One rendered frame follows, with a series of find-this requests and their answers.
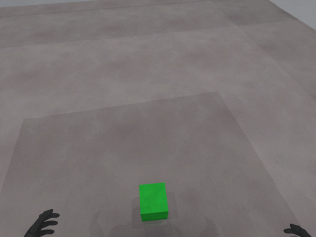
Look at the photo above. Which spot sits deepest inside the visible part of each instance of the carton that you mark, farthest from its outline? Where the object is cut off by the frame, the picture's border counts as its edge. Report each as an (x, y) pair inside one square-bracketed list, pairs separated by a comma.
[(153, 202)]

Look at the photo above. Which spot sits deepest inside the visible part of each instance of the robot right hand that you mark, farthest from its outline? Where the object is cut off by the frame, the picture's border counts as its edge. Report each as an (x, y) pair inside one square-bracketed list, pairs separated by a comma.
[(297, 230)]

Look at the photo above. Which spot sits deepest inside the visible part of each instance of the robot left hand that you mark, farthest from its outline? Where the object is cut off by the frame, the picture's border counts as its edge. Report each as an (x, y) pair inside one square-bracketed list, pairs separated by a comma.
[(36, 229)]

